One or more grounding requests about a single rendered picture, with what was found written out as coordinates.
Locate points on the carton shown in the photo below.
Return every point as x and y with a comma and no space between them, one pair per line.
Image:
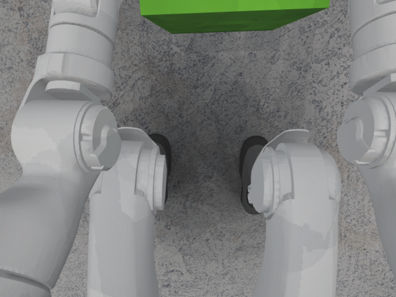
207,16

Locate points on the right robot foot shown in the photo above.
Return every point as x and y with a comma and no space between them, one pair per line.
250,150

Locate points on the left robot upper arm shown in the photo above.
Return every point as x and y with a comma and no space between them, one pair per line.
62,146

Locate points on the left robot shin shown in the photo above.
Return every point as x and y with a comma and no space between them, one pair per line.
125,133

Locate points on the left robot forearm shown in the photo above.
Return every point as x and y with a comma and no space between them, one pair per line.
79,51

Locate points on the right robot forearm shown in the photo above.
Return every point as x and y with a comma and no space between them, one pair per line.
373,34

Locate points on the right robot upper arm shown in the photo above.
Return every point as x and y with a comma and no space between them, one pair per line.
367,138

